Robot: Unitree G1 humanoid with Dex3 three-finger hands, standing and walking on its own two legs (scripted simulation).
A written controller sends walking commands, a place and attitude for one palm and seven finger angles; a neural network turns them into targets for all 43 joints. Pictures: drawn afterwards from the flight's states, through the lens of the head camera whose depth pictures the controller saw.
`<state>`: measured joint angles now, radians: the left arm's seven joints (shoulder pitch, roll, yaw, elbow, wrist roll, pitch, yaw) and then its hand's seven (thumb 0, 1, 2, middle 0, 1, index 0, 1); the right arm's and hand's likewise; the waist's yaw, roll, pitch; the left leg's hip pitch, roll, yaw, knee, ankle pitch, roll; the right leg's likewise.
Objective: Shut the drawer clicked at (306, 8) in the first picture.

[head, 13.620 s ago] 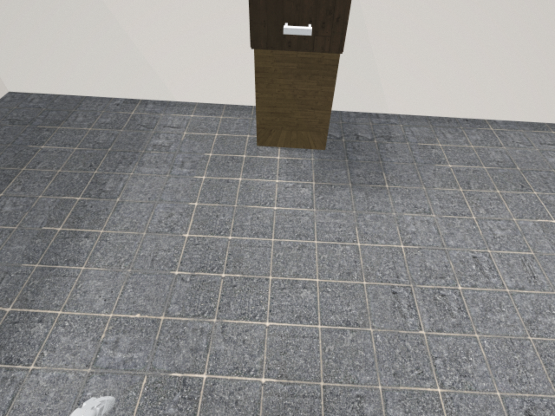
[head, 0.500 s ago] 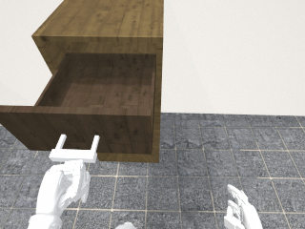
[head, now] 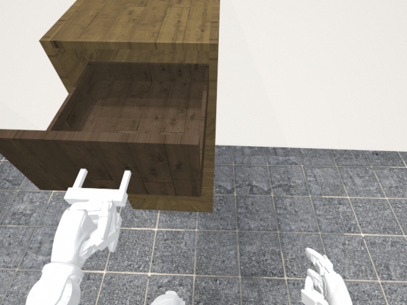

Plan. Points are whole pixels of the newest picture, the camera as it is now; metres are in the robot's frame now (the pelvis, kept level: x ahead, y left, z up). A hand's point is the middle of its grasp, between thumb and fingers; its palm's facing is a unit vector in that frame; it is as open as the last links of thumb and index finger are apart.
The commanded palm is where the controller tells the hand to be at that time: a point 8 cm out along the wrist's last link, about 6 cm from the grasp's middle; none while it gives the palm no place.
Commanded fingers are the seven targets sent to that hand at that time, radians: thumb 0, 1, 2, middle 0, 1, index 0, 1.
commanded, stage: push the drawer shut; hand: left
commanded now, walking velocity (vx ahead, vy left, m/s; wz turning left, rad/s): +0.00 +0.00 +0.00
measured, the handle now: (100, 186) +0.32 +0.21 +0.08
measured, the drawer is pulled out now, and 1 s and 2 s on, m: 0.28 0.17 0.04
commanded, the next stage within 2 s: none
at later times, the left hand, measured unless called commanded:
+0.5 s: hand (122, 204) +0.28 +0.16 +0.07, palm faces -0.04 -1.00 -0.05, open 3.1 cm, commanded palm +0.28 +0.22 +0.08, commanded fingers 0.00 0.90 0.90 -1.40 -1.60 -1.40 -1.60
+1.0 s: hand (131, 173) +0.35 +0.16 +0.07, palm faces -0.04 -1.00 -0.04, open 3.1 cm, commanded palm +0.33 +0.21 +0.08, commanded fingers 0.00 0.90 0.90 -1.40 -1.60 -1.40 -1.60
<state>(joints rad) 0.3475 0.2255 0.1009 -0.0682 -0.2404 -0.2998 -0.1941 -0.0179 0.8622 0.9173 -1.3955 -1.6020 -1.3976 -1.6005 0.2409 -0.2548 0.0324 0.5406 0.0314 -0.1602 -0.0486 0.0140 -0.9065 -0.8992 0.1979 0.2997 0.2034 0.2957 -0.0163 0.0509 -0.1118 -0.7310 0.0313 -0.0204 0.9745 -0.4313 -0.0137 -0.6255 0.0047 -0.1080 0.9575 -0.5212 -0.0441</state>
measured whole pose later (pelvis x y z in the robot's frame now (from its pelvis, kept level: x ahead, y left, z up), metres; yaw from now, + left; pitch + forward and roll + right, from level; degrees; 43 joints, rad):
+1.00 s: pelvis -0.01 +0.01 +0.01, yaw -1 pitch +11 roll -1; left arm -0.22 0.23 0.14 0.46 -0.19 -0.32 -0.13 0.00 0.85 0.93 -1.40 -1.60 -1.40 -1.60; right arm 0.26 -0.27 0.03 0.63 0.03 -0.10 -0.03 0.01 -0.91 -0.90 0.20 0.30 0.20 0.30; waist -0.05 0.03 -0.08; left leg -0.71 0.03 0.01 0.90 -0.38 0.00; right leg -0.62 0.00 -0.08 0.90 -0.46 -0.03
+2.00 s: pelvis -0.02 +0.01 -0.01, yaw -2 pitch +18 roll -2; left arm -0.82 0.38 0.30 1.09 -0.10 -0.39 -0.13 0.00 0.85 0.94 -1.40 -1.60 -1.40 -1.60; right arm 0.34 -0.26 0.03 0.67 0.00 -0.01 0.00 0.01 -0.91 -0.90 0.20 0.30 0.20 0.30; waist -0.14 0.03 -0.10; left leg -0.91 0.05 0.01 0.99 -0.40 0.01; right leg -0.82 0.02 -0.07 0.97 -0.47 -0.03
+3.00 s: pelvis -0.04 +0.03 -0.02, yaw -3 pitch +22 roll -4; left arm -1.08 0.51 0.32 1.28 -0.02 -0.35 -0.08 0.00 0.73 0.97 -1.40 -1.60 -1.40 -1.60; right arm 0.41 -0.28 0.06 0.67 -0.04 0.00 0.02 0.00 -0.91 -0.90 0.20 0.30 0.20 0.30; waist -0.22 0.04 -0.10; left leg -1.08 0.05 -0.02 1.07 -0.38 0.02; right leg -0.96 0.02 -0.10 1.01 -0.44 -0.02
